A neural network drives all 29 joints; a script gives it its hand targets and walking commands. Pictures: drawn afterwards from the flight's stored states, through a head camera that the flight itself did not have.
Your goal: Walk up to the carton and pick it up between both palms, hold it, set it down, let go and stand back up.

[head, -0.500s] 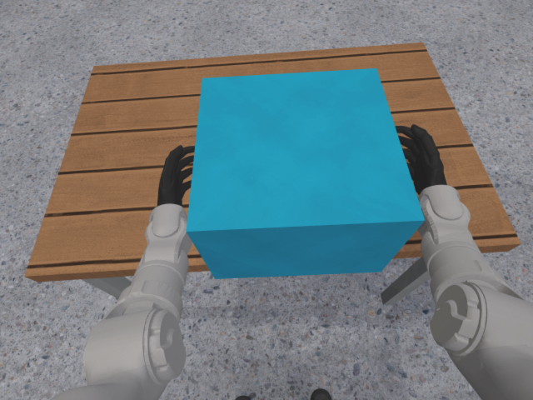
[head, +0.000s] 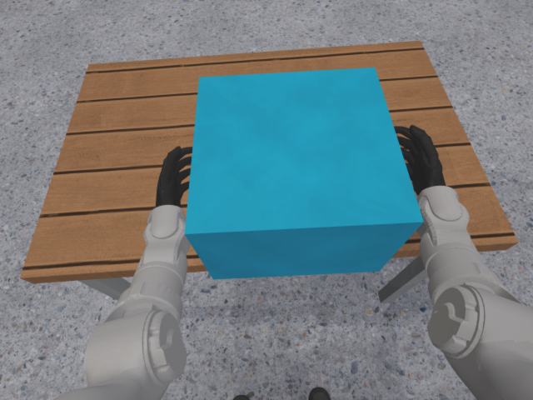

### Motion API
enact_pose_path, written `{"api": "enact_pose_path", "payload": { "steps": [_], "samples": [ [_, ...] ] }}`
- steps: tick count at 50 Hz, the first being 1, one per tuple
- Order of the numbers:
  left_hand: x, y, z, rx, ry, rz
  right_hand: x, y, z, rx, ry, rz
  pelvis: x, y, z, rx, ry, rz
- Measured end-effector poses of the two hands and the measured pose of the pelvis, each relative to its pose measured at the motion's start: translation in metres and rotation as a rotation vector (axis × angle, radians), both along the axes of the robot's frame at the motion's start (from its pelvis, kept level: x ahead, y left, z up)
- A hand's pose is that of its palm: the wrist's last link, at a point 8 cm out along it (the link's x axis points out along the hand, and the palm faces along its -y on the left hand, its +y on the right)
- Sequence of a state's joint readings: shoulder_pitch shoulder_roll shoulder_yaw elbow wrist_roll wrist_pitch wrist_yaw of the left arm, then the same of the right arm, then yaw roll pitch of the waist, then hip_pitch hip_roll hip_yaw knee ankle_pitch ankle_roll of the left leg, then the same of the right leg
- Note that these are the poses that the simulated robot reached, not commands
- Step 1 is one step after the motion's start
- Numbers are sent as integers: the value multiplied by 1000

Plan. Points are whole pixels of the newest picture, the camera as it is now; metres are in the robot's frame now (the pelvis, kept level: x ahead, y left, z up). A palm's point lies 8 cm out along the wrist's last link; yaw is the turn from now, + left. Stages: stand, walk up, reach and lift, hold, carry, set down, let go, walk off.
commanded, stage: set down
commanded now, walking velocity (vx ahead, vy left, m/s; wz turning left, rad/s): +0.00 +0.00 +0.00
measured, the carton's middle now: (291, 177) +0.47 -0.02 -0.02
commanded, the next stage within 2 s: none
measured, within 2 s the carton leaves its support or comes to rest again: neither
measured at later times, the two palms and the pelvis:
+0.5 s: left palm (172, 196) +0.43 +0.18 +0.00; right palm (427, 178) +0.44 -0.24 +0.00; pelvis -0.02 +0.00 -0.03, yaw -2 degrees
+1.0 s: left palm (154, 178) +0.44 +0.19 +0.04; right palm (459, 154) +0.45 -0.27 +0.05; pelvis -0.04 -0.02 -0.05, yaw -1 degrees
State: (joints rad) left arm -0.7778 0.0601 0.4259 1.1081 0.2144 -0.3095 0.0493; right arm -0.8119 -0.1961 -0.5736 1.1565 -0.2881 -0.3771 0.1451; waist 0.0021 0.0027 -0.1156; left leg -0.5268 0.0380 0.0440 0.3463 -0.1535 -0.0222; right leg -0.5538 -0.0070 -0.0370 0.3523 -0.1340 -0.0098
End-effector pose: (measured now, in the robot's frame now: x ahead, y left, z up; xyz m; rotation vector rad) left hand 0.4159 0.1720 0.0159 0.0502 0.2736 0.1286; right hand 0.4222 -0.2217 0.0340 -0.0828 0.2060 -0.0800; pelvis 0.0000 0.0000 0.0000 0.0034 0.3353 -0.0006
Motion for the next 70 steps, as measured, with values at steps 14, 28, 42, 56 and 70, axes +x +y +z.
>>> {"api": "enact_pose_path", "payload": {
  "steps": [14,28,42,56,70],
  "samples": [
    [9,-1,-13,12,80,14,8,-1,-17,24,133,-1,1,0,-10,-6,101,-30],
    [13,10,-18,59,79,29,15,-35,-32,35,127,-78,-21,-8,-36,-15,191,-25],
    [14,25,-10,45,33,50,19,-73,-7,38,57,-71,-41,-21,-52,7,229,-19],
    [30,31,56,31,-13,37,33,-44,53,95,17,-49,-35,-12,-36,-12,151,-11],
    [32,42,116,35,7,41,18,-84,127,70,37,-115,-30,-11,-16,-12,41,-17]
  ]
}}
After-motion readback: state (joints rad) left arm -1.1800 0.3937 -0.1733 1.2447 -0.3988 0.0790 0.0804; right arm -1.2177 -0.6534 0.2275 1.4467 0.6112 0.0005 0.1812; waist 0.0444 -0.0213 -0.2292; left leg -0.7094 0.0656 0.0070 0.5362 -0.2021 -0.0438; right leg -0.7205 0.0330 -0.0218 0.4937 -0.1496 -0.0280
